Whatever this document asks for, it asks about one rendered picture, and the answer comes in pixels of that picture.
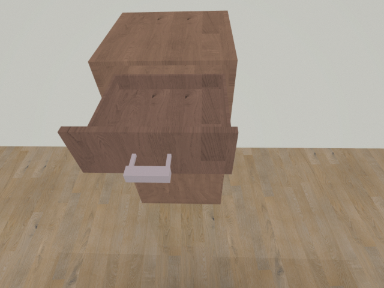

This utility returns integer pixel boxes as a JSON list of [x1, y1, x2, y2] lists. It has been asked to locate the drawer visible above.
[[58, 74, 238, 174]]

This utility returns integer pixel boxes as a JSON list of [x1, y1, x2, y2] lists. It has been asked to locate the handle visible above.
[[123, 154, 172, 183]]

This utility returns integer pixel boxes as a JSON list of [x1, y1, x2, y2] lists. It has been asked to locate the cabinet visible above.
[[88, 11, 238, 204]]

